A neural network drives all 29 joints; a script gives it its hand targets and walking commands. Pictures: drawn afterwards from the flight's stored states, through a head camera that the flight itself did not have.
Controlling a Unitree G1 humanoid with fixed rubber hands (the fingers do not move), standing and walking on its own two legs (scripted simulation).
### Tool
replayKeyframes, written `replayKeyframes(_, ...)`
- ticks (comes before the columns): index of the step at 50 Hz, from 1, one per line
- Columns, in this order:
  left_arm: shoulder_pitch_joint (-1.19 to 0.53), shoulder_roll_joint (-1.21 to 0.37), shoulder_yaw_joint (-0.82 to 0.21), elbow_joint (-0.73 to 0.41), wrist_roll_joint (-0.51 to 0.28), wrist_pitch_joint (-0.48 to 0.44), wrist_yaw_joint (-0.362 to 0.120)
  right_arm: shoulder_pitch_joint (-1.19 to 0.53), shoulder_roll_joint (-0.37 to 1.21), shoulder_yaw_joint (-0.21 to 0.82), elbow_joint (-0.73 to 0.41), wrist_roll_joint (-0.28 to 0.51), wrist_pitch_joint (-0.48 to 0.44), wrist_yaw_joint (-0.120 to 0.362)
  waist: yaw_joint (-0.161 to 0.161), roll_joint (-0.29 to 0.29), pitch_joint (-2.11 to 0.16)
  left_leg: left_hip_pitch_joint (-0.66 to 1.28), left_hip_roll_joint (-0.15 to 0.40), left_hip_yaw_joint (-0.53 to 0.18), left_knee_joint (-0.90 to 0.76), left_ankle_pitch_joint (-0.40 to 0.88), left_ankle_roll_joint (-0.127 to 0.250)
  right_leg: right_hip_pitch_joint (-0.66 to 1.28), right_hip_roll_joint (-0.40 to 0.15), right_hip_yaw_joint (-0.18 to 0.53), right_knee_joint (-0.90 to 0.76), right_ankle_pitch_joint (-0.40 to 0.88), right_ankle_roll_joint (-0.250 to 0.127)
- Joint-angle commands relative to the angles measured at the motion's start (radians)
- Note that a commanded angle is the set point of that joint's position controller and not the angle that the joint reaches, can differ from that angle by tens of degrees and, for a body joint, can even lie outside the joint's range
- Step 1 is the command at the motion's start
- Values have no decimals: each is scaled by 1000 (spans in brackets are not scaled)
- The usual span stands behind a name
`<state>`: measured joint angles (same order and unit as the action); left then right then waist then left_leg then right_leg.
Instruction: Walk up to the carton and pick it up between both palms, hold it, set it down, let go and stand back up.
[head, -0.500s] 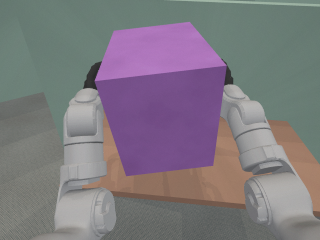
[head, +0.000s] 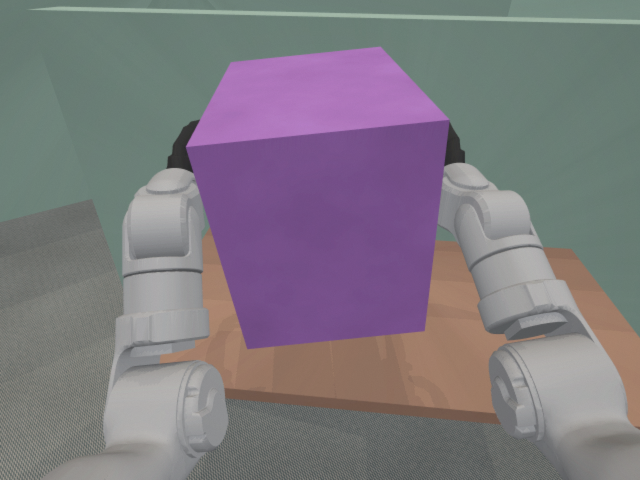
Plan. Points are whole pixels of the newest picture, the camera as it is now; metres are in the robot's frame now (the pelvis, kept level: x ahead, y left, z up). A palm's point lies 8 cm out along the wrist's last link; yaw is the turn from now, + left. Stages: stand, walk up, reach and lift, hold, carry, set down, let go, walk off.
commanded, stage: hold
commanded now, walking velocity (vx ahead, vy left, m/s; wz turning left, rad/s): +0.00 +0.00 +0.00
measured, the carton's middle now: (319, 185) +0.40 +0.00 +0.25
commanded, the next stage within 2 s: none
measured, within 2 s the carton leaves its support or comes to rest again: neither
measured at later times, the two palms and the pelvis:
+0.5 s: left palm (184, 183) +0.36 +0.16 +0.28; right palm (445, 179) +0.37 -0.14 +0.28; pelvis +0.00 -0.01 +0.00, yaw +1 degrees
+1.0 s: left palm (181, 185) +0.36 +0.16 +0.28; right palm (440, 179) +0.37 -0.14 +0.28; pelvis +0.00 +0.00 +0.00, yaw +1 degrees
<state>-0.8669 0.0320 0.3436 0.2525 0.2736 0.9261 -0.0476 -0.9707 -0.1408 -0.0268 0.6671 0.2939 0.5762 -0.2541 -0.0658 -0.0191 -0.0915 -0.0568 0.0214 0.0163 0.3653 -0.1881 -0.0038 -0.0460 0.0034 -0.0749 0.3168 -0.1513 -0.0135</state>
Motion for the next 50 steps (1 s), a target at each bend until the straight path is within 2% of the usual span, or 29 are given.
replayKeyframes(1,-778,-453,-355,-81,-162,-85,-156,-856,628,252,-259,160,-7,141,7,31,-290,-90,-66,7,-85,146,-7,208,55,51,-22,137,47)
replayKeyframes(5,-768,-459,-360,-83,-169,-85,-161,-867,634,251,-288,160,-10,139,3,23,-312,-80,-67,5,-81,153,-7,207,56,49,-24,138,48)
replayKeyframes(8,-819,-474,-403,-124,-198,-99,-154,-879,640,252,-313,165,-13,134,-22,46,-376,-70,-71,1,-65,169,-16,218,55,51,-15,161,51)
replayKeyframes(10,-832,-471,-395,-133,-193,-103,-147,-864,647,250,-286,166,-6,133,-21,44,-353,-71,-68,-3,-70,167,-14,204,56,48,-13,153,52)
replayKeyframes(12,-816,-444,-347,-55,-162,-93,-156,-862,629,219,-235,141,1,136,-9,36,-274,-114,-66,5,-97,84,1,180,48,49,-30,63,51)
replayKeyframes(13,-815,-455,-356,-68,-162,-95,-162,-857,627,210,-228,137,-3,139,-10,52,-287,-119,-62,4,-99,85,-3,190,50,47,-23,56,44)
replayKeyframes(14,-813,-457,-362,-70,-170,-95,-164,-871,634,222,-252,142,-8,140,-4,58,-312,-119,-64,2,-93,106,-4,212,47,52,-19,79,44)
replayKeyframes(17,-807,-440,-358,-103,-178,-103,-158,-894,659,262,-307,170,-14,131,4,14,-362,-80,-77,0,-65,170,-1,227,48,51,-14,168,62)
replayKeyframes(19,-790,-456,-378,-99,-179,-99,-160,-867,641,254,-297,171,-11,122,-13,51,-335,-67,-73,-4,-67,174,-11,208,47,49,-17,173,58)
replayKeyframes(20,-791,-443,-370,-95,-177,-98,-162,-855,638,255,-290,167,-7,118,-17,36,-322,-65,-75,-3,-69,162,-10,216,46,49,-21,171,61)
replayKeyframes(22,-769,-436,-352,-70,-157,-91,-173,-841,624,241,-268,161,-1,114,-19,41,-288,-70,-74,-2,-78,137,-7,204,40,50,-29,147,60)
replayKeyframes(26,-801,-455,-391,-136,-188,-102,-167,-876,656,270,-346,173,-12,116,-15,36,-358,-68,-76,-3,-64,177,-10,220,49,45,-15,177,64)
replayKeyframes(28,-796,-468,-399,-136,-183,-99,-159,-866,647,273,-333,175,-9,120,-11,56,-345,-72,-70,-7,-69,174,-14,216,52,46,-12,164,58)
replayKeyframes(29,-785,-468,-395,-115,-182,-96,-158,-872,636,267,-333,174,-9,122,-15,48,-334,-79,-68,-8,-73,155,-11,211,53,46,-17,142,54)
replayKeyframes(30,-786,-461,-371,-107,-170,-95,-158,-868,640,265,-306,169,-6,125,1,40,-320,-81,-67,-4,-80,144,-3,200,53,46,-21,113,54)
replayKeyframes(34,-760,-464,-389,-106,-175,-92,-160,-856,631,261,-320,164,-14,121,-14,43,-316,-53,-69,-6,-71,167,-9,195,52,45,-27,146,56)
replayKeyframes(36,-760,-451,-361,-99,-156,-88,-165,-846,627,258,-292,157,-9,122,-1,31,-288,-74,-68,-1,-86,141,-3,197,51,43,-28,117,55)
replayKeyframes(37,-772,-466,-378,-118,-163,-90,-165,-857,633,261,-312,161,-16,126,2,46,-318,-79,-64,-2,-84,153,-7,209,55,41,-19,123,53)
replayKeyframes(38,-786,-483,-405,-160,-177,-94,-161,-849,636,265,-326,172,-17,127,-9,67,-357,-61,-63,-5,-71,196,-19,222,58,44,-9,163,51)
replayKeyframes(39,-791,-489,-420,-175,-191,-94,-156,-873,642,279,-364,183,-20,127,-6,68,-381,-51,-66,-7,-59,224,-22,230,61,43,-4,187,52)
replayKeyframes(40,-784,-482,-418,-162,-192,-91,-152,-852,632,272,-345,178,-10,126,-22,67,-359,-47,-67,-9,-59,223,-25,227,59,45,-9,197,54)
replayKeyframes(42,-761,-473,-394,-125,-167,-82,-159,-826,618,247,-294,158,-1,126,-25,61,-288,-69,-63,-6,-81,151,-18,198,54,43,-21,140,53)
replayKeyframes(43,-758,-468,-392,-129,-169,-81,-163,-835,621,251,-311,155,-6,128,-15,54,-294,-78,-65,-3,-84,153,-14,206,53,43,-20,140,54)
replayKeyframes(45,-770,-482,-420,-187,-187,-84,-158,-833,623,272,-329,177,-7,130,-19,73,-361,-51,-64,-7,-65,219,-27,233,61,45,-5,194,49)
replayKeyframes(48,-748,-487,-430,-182,-196,-81,-152,-849,624,285,-383,181,-9,124,-23,63,-373,-30,-71,-10,-46,246,-28,233,60,44,-6,238,54)
replayKeyframes(50,-733,-480,-413,-164,-172,-72,-156,-812,601,267,-338,173,4,122,-29,67,-313,-40,-65,-8,-63,224,-32,222,63,42,-13,210,49)
